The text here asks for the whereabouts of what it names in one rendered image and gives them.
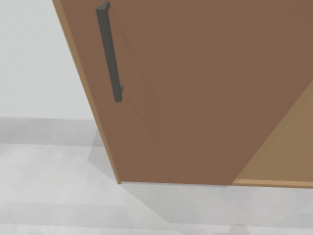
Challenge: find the wardrobe door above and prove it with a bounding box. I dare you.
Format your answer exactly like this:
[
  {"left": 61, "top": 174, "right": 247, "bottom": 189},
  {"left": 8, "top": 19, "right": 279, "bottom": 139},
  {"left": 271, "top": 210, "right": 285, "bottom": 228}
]
[
  {"left": 236, "top": 80, "right": 313, "bottom": 182},
  {"left": 61, "top": 0, "right": 313, "bottom": 186}
]

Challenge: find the handle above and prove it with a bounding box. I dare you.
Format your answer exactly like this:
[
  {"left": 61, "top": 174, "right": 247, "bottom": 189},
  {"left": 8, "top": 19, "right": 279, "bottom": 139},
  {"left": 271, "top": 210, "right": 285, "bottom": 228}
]
[{"left": 95, "top": 0, "right": 123, "bottom": 103}]

